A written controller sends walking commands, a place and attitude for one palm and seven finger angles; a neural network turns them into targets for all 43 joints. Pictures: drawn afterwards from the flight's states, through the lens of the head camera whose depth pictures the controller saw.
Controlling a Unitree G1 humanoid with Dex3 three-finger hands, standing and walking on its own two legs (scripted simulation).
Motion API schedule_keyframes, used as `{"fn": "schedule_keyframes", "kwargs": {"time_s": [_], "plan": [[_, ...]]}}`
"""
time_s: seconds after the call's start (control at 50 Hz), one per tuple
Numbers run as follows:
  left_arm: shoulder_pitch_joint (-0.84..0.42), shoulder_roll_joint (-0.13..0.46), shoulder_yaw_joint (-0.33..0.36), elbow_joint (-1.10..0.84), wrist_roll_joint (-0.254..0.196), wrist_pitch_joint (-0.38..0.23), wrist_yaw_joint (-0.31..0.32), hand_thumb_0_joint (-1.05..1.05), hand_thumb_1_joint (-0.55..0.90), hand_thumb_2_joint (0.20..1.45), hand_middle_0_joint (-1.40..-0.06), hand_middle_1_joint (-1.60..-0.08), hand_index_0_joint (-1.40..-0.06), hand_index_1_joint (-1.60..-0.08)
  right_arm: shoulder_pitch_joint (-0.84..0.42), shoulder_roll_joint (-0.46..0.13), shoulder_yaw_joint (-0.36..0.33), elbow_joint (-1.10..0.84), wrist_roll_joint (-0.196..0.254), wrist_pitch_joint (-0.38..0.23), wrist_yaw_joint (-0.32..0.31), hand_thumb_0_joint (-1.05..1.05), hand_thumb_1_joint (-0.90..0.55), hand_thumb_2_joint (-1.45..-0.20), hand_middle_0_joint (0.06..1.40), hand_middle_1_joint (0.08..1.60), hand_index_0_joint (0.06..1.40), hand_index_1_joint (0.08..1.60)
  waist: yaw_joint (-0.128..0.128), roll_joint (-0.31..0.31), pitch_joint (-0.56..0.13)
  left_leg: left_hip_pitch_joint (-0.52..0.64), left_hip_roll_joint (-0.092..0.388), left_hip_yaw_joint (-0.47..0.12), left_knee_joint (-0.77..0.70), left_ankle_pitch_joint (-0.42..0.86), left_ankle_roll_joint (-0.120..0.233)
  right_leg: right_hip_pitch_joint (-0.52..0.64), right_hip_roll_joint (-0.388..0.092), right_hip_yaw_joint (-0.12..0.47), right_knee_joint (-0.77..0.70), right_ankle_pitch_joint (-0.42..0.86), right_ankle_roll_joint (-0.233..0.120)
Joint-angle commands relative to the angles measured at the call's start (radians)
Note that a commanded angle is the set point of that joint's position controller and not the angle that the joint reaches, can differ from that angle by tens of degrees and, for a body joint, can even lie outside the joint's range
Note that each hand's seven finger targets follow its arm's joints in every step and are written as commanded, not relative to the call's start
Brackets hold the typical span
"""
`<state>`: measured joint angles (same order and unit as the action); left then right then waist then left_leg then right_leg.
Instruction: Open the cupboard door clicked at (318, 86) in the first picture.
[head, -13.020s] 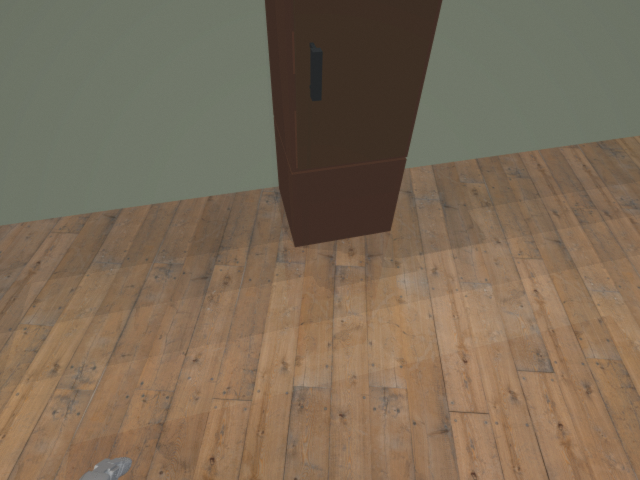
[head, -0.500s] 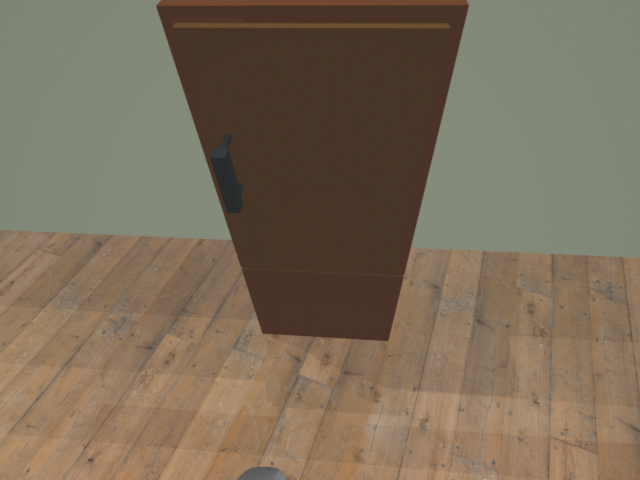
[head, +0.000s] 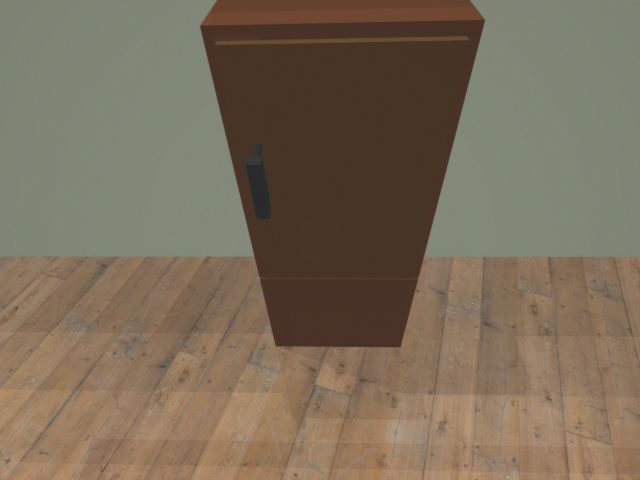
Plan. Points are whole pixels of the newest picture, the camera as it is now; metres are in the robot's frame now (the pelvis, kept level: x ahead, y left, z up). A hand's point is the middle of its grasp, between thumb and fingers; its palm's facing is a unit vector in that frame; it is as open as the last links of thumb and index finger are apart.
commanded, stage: come to a stop and stand still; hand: left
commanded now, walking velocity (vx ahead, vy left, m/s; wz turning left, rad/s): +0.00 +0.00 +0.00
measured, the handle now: (261, 181) +0.63 +0.16 +0.01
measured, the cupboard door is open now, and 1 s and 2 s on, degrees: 0 0 0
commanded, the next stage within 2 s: look again from close up in 1.00 s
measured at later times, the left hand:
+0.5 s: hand out of the picture +0.05 +0.17 -0.16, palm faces +0.02 -0.97 -0.22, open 7.3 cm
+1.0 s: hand out of the picture +0.05 +0.14 -0.17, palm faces +0.03 -0.98 -0.20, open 7.3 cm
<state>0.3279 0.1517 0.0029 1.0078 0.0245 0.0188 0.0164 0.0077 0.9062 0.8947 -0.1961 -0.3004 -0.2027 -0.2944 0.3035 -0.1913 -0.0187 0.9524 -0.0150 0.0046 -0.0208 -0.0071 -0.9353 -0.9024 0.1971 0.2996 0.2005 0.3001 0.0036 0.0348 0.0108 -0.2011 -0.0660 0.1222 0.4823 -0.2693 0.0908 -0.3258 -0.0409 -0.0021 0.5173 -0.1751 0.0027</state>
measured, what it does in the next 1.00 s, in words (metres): shifts its weight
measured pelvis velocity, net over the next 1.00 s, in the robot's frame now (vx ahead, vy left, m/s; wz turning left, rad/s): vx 0.06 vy -0.03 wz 0.02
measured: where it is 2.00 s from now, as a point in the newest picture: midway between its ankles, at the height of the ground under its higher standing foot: outside the picture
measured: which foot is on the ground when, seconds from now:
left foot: down 0.00-1.00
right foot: down 0.00-1.00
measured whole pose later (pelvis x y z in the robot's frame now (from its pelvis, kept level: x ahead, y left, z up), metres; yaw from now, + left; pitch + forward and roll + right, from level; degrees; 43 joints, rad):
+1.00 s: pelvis +0.06 -0.03 +0.01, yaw +1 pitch -1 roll +0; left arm 0.28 0.15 -0.01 1.11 0.01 -0.01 0.03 0.01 0.93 0.89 -0.20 -0.30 -0.20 -0.29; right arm 0.28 -0.15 0.01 1.13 -0.01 -0.03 -0.04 0.00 -0.91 -0.90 0.19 0.30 0.20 0.30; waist 0.00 0.01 0.03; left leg -0.08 -0.02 0.08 0.40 -0.30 0.03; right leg -0.21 0.01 -0.05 0.45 -0.23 -0.03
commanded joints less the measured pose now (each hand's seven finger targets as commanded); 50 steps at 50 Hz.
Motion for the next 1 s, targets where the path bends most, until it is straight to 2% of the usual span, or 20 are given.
{"fn": "schedule_keyframes", "kwargs": {"time_s": [0.0, 0.1, 0.14, 0.22, 0.3, 0.42, 0.56, 0.64, 0.72, 0.86, 0.94, 0.98], "plan": [[-0.008, 0.102, 0.023, -0.050, -0.005, -0.028, 0.011, 0.000, 0.900, 0.900, -0.200, -0.300, -0.200, -0.300, 0.009, -0.095, -0.008, -0.037, -0.004, -0.035, -0.005, 0.000, -0.900, -0.900, 0.200, 0.300, 0.200, 0.300, 0.002, 0.032, 0.039, -0.117, 0.190, -0.244, -0.265, -0.136, -0.028, 0.083, -0.029, 0.057, -0.052, -0.028, -0.047], [-0.016, 0.090, 0.019, -0.020, -0.006, -0.027, 0.013, 0.000, 0.900, 0.900, -0.200, -0.300, -0.200, -0.300, 0.042, -0.085, 0.000, 0.012, -0.003, -0.036, -0.010, 0.000, -0.900, -0.900, 0.200, 0.300, 0.200, 0.300, 0.002, 0.004, 0.068, -0.117, 0.195, -0.241, -0.275, -0.099, -0.036, 0.098, -0.038, 0.051, -0.062, -0.012, -0.047], [-0.016, 0.085, 0.016, -0.007, -0.007, -0.025, 0.013, 0.000, 0.900, 0.900, -0.200, -0.300, -0.200, -0.300, 0.051, -0.087, 0.002, 0.029, -0.004, -0.035, -0.011, 0.000, -0.900, -0.900, 0.200, 0.300, 0.200, 0.300, 0.003, 0.002, 0.084, -0.126, 0.196, -0.244, -0.285, -0.127, -0.036, 0.098, -0.039, 0.050, -0.066, -0.021, -0.045], [-0.020, 0.082, 0.014, 0.006, -0.009, -0.028, 0.014, 0.000, 0.900, 0.900, -0.200, -0.300, -0.200, -0.300, 0.069, -0.079, 0.006, 0.056, -0.003, -0.037, -0.012, 0.000, -0.900, -0.900, 0.200, 0.300, 0.200, 0.300, -0.001, -0.033, 0.070, -0.103, 0.192, -0.232, -0.265, -0.073, -0.035, 0.114, -0.046, 0.058, -0.073, 0.004, -0.045], [-0.023, 0.077, 0.013, 0.018, -0.012, -0.034, 0.018, 0.000, 0.900, 0.900, -0.200, -0.300, -0.200, -0.300, 0.082, -0.069, 0.010, 0.080, -0.001, -0.045, -0.014, 0.000, -0.900, -0.900, 0.200, 0.300, 0.200, 0.300, -0.005, -0.040, 0.033, -0.044, 0.184, -0.200, -0.220, 0.088, -0.037, 0.130, -0.056, 0.062, -0.073, 0.063, -0.044], [-0.022, 0.074, 0.010, 0.036, -0.014, -0.038, 0.020, 0.000, 0.900, 0.900, -0.200, -0.300, -0.200, -0.300, 0.082, -0.060, 0.014, 0.107, 0.001, -0.048, -0.018, 0.000, -0.900, -0.900, 0.200, 0.300, 0.200, 0.300, -0.009, -0.050, 0.028, 0.003, 0.179, -0.171, -0.182, 0.196, -0.040, 0.135, -0.061, 0.070, -0.072, 0.123, -0.044], [-0.021, 0.078, 0.007, 0.045, -0.012, -0.039, 0.021, 0.000, 0.900, 0.900, -0.200, -0.300, -0.200, -0.300, 0.066, -0.055, 0.015, 0.125, 0.003, -0.047, -0.020, 0.000, -0.900, -0.900, 0.200, 0.300, 0.200, 0.300, -0.011, -0.051, 0.052, 0.009, 0.178, -0.164, -0.175, 0.189, -0.043, 0.133, -0.063, 0.076, -0.084, 0.140, -0.047], [-0.014, 0.079, 0.006, 0.051, -0.014, -0.044, 0.020, 0.000, 0.900, 0.900, -0.200, -0.300, -0.200, -0.300, 0.060, -0.053, 0.015, 0.134, 0.003, -0.048, -0.021, 0.000, -0.900, -0.900, 0.200, 0.300, 0.200, 0.300, -0.011, -0.057, 0.031, 0.030, 0.174, -0.155, -0.164, 0.193, -0.045, 0.148, -0.070, 0.084, -0.094, 0.178, -0.051], [-0.010, 0.084, 0.006, 0.055, -0.015, -0.046, 0.020, 0.000, 0.900, 0.900, -0.200, -0.300, -0.200, -0.300, 0.054, -0.054, 0.015, 0.143, 0.002, -0.048, -0.022, 0.000, -0.900, -0.900, 0.200, 0.300, 0.200, 0.300, -0.011, -0.036, 0.020, 0.045, 0.176, -0.149, -0.159, 0.207, -0.048, 0.157, -0.072, 0.083, -0.098, 0.200, -0.054], [-0.009, 0.088, 0.003, 0.062, -0.015, -0.046, 0.020, 0.000, 0.900, 0.900, -0.200, -0.300, -0.200, -0.300, 0.049, -0.048, 0.015, 0.156, 0.004, -0.045, -0.022, 0.000, -0.900, -0.900, 0.200, 0.300, 0.200, 0.300, -0.009, -0.030, 0.056, 0.027, 0.175, -0.149, -0.165, 0.162, -0.051, 0.157, -0.073, 0.088, -0.123, 0.177, -0.058], [-0.002, 0.088, 0.004, 0.064, -0.017, -0.049, 0.021, 0.000, 0.900, 0.900, -0.200, -0.300, -0.200, -0.300, 0.061, -0.050, 0.017, 0.163, 0.004, -0.048, -0.024, 0.000, -0.900, -0.900, 0.200, 0.300, 0.200, 0.300, -0.009, -0.041, 0.017, 0.043, 0.179, -0.147, -0.160, 0.188, -0.054, 0.188, -0.074, 0.087, -0.117, 0.213, -0.061], [-0.003, 0.084, 0.004, 0.063, -0.017, -0.049, 0.022, 0.000, 0.900, 0.900, -0.200, -0.300, -0.200, -0.300, 0.060, -0.047, 0.017, 0.166, 0.005, -0.048, -0.024, 0.000, -0.900, -0.900, 0.200, 0.300, 0.200, 0.300, -0.007, -0.035, 0.035, 0.034, 0.179, -0.148, -0.163, 0.183, -0.054, 0.181, -0.073, 0.085, -0.121, 0.205, -0.061]]}}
